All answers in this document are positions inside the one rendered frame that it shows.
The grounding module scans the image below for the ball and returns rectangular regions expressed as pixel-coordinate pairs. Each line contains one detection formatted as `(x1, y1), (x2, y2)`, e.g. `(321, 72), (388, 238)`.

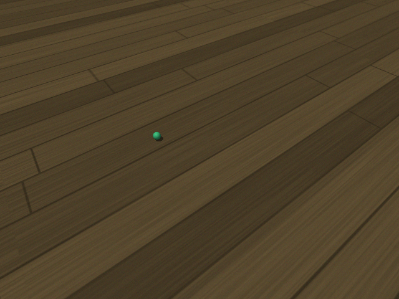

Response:
(153, 132), (161, 140)

